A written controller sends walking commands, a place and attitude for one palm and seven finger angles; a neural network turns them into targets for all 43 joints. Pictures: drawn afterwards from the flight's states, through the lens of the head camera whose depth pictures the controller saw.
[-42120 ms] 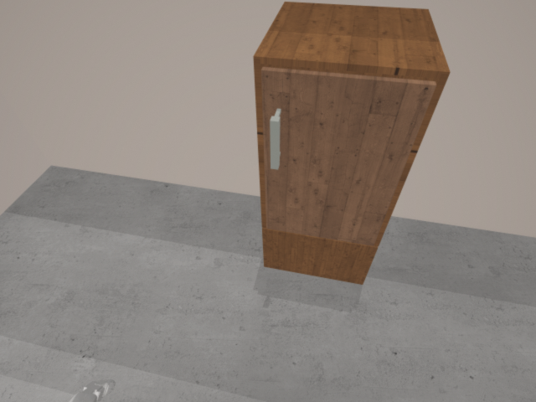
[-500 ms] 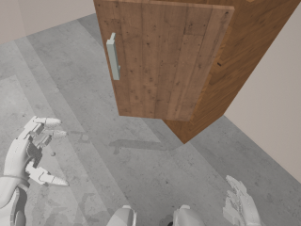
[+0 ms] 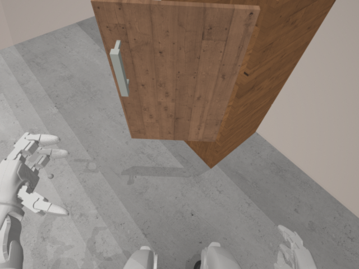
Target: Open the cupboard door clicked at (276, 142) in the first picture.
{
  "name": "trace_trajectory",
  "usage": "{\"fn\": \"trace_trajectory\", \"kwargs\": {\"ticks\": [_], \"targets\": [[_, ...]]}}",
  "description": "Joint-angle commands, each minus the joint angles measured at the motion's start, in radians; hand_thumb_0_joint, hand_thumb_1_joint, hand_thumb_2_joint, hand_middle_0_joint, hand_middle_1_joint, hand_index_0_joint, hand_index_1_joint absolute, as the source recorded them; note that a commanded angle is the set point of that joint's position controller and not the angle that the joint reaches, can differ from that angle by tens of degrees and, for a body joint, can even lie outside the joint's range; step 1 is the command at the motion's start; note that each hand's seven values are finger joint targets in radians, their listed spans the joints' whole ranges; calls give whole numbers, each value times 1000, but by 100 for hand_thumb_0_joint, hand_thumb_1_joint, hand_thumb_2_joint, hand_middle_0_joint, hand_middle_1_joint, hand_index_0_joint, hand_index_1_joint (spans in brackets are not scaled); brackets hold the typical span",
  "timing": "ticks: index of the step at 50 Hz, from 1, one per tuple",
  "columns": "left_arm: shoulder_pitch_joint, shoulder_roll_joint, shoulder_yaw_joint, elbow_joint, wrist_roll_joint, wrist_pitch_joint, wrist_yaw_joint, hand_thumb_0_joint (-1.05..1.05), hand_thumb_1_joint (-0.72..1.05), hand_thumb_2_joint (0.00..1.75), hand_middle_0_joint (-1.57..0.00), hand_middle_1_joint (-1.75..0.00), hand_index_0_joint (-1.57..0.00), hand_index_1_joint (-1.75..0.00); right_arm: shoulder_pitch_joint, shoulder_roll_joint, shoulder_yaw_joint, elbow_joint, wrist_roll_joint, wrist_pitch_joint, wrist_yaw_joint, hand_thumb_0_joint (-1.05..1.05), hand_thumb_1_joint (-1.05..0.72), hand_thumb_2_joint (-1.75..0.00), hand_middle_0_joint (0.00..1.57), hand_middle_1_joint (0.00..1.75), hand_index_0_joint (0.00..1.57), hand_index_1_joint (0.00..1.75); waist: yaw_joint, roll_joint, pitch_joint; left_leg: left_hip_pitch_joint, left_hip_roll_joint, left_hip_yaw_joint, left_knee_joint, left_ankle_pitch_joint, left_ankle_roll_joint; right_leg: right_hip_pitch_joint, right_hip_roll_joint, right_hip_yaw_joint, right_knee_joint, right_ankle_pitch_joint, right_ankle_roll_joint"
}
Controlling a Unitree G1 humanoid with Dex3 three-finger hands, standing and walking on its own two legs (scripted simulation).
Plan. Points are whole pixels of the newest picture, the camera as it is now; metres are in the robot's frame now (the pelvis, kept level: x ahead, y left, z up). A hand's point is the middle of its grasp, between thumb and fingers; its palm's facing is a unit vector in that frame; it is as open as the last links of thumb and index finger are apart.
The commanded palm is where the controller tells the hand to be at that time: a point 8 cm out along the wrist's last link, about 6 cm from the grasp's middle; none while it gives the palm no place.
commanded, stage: raise the hand with hooked fingers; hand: left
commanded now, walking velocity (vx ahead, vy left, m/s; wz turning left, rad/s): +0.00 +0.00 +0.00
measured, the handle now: (121, 70) +0.61 +0.19 +0.03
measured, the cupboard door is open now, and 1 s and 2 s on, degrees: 48 48 48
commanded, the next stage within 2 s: move the hooked fingers beside the handle in 0.22 s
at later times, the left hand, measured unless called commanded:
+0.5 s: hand (54, 168) +0.30 +0.27 +0.04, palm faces +0.00 -1.00 -0.04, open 14.0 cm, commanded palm +0.30 +0.32 +0.05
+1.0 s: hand (68, 130) +0.40 +0.27 +0.04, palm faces +0.02 -1.00 -0.04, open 14.0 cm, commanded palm +0.38 +0.32 +0.04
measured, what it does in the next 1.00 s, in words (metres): stands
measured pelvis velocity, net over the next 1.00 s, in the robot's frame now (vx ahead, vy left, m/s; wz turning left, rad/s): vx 0.00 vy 0.01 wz -0.01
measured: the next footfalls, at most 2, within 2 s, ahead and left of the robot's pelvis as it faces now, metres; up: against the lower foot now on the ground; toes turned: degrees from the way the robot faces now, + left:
none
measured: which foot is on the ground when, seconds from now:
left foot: down 0.00-1.00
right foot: down 0.00-1.00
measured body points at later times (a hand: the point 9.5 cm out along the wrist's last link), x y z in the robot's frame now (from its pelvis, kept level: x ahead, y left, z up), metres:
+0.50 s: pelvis -0.01 +0.01 +0.00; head +0.08 +0.02 +0.44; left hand +0.30 +0.33 +0.05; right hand +0.16 -0.24 -0.09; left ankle -0.01 +0.11 -0.66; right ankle +0.04 -0.10 -0.66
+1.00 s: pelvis +0.00 +0.01 -0.01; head +0.11 +0.03 +0.43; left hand +0.39 +0.33 +0.05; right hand +0.08 -0.26 -0.11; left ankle -0.01 +0.11 -0.66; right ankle +0.04 -0.10 -0.66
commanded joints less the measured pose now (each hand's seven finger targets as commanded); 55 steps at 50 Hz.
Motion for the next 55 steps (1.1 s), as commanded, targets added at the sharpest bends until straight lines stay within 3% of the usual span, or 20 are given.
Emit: {"fn": "trace_trajectory", "kwargs": {"ticks": [1, 2, 5, 9, 13, 15, 18, 19, 22, 24, 26, 29, 31, 32, 34, 37, 40, 44, 48, 55], "targets": [[-160, 261, 101, -177, -23, -79, 8, 0, -50, 30, -30, -120, -30, -120, -1, -137, -54, -123, 6, -49, -14, 0, -90, -90, 20, 30, 20, 30, 17, 98, -294, 61, -33, -17, -154, 310, 14, 297, 15, 86, -126, 173, 10], [-148, 261, 93, -171, -17, -71, 1, 0, -50, 30, -30, -120, -30, -120, -1, -138, -53, -125, 5, -48, -14, 0, -90, -90, 20, 30, 20, 30, 20, 120, -298, 70, -35, -15, -159, 311, 13, 300, 14, 86, -130, 174, 8], [-133, 250, 70, -176, -15, -55, -20, 0, -50, 30, -30, -120, -30, -120, 4, -140, -53, -131, 9, -46, -17, 0, -90, -90, 20, 30, 20, 30, 10, 75, -308, 80, -31, -19, -163, 316, 18, 307, 19, 83, -136, 183, 12], [-157, 282, 102, -193, -28, -58, -13, 0, -50, 30, -30, -120, -30, -120, -2, -144, -48, -133, 3, -48, -21, 0, -90, -90, 20, 30, 20, 30, 16, 70, -289, 81, -29, -32, -166, 327, 14, 294, 25, 68, -126, 185, 6], [-157, 249, 107, -153, -42, -69, -7, 0, -50, 30, -30, -120, -30, -120, -5, -139, -48, -127, 3, -50, -20, 0, -90, -90, 20, 30, 20, 30, 13, 36, -277, 60, -32, -29, -159, 305, 11, 284, 22, 68, -127, 168, 12], [-168, 246, 93, -121, -33, -63, -19, 0, -50, 30, -30, -120, -30, -120, -2, -141, -44, -124, 2, -47, -19, 0, -90, -90, 20, 30, 20, 30, 13, 63, -272, 60, -31, -27, -156, 309, 9, 274, 22, 68, -118, 175, 6], [-279, 212, 15, -157, -8, -54, -27, 0, -50, 30, -30, -120, -30, -120, -3, -144, -45, -120, 6, -53, -24, 0, -90, -90, 20, 30, 20, 30, -10, 113, -274, 93, -27, -39, -165, 293, 7, 224, 20, 57, -115, 150, 6], [-341, 188, -21, -162, -4, -49, -28, 0, -50, 30, -30, -120, -30, -120, 2, -144, -44, -114, 4, -55, -27, 0, -90, -90, 20, 30, 20, 30, -31, 113, -264, 108, -24, -45, -157, 295, 8, 188, 25, 51, -109, 150, 4], [-420, 231, -1, -123, 17, -45, -9, 0, -50, 30, -30, -120, -30, -120, 20, -152, -46, -95, 2, -56, -38, 0, -90, -90, 20, 30, 20, 30, -35, 77, -281, 101, -22, -57, -158, 266, 6, 175, 23, 50, -112, 116, 7], [-468, 289, 45, -85, 25, -48, 9, 0, -50, 30, -30, -120, -30, -120, 23, -156, -42, -83, -3, -52, -41, 0, -90, -90, 20, 30, 20, 30, -23, 65, -290, 74, -22, -57, -144, 269, 5, 183, 25, 54, -98, 117, 3], [-502, 293, 51, -64, 37, -50, 20, 0, -50, 30, -30, -120, -30, -120, 19, -148, -40, -83, 0, -44, -40, 0, -90, -90, 20, 30, 20, 30, -12, 91, -324, 86, -26, -53, -150, 283, 1, 198, 21, 57, -92, 128, 4], [-447, 326, 90, -57, 40, -40, 33, 0, -50, 30, -30, -120, -30, -120, 31, -147, -42, -98, -7, -30, -29, 0, -90, -90, 20, 30, 20, 30, 23, 128, -411, 122, -26, -47, -149, 400, -7, 261, 22, 54, -73, 227, -2], [-459, 320, 81, -25, 52, -26, 39, 0, -50, 30, -30, -120, -30, -120, 38, -143, -41, -94, -4, -15, -22, 0, -90, -90, 20, 30, 20, 30, 15, 119, -406, 118, -21, -43, -149, 427, -9, 258, 20, 54, -76, 254, 6], [-489, 294, 51, -10, 57, -19, 40, 0, -50, 30, -30, -120, -30, -120, 39, -141, -41, -92, -2, -9, -20, 0, -90, -90, 20, 30, 20, 30, -1, 124, -375, 110, -20, -41, -152, 410, -7, 239, 21, 54, -84, 245, 8], [-521, 282, 43, 42, 58, -7, 45, 0, -50, 30, -30, -120, -30, -120, 52, -146, -41, -88, -3, 1, -17, 0, -90, -90, 20, 30, 20, 30, -14, 89, -347, 90, -18, -44, -154, 393, -4, 228, 26, 48, -86, 236, 6], [-552, 294, 55, 89, 65, -8, 48, 0, -50, 30, -30, -120, -30, -120, 71, -155, -48, -78, -3, 15, -15, 0, -90, -90, 20, 30, 20, 30, -23, 45, -361, 66, -18, -36, -148, 377, 3, 240, 23, 56, -93, 246, 12], [-617, 331, 76, 121, 73, -32, 44, 0, -50, 30, -30, -120, -30, -120, 88, -158, -48, -66, -5, 28, -13, 0, -90, -90, 20, 30, 20, 30, -29, 45, -377, 51, -19, -29, -136, 369, 7, 247, 27, 66, -88, 253, 10], [-704, 359, 82, 142, 86, -73, 38, 0, -50, 30, -30, -120, -30, -120, 105, -158, -51, -50, -11, 42, -12, 0, -90, -90, 20, 30, 20, 30, -32, 105, -405, 67, -19, -28, -119, 408, 8, 242, 29, 73, -73, 282, 4], [-809, 379, 75, 222, 109, -81, 33, 0, -50, 30, -30, -120, -30, -120, 122, -161, -51, -23, -11, 62, -14, 0, -90, -90, 20, 30, 20, 30, -54, 97, -403, 65, -14, -36, -115, 391, 10, 210, 28, 71, -74, 262, 9], [-901, 415, 81, 287, 133, -77, 39, 0, -50, 30, -30, -120, -30, -120, 155, -166, -53, -12, -15, 94, -6, 0, -90, -90, 20, 30, 20, 30, -56, 142, -464, 105, -9, -39, -103, 464, 8, 196, 30, 70, -65, 302, 10]]}}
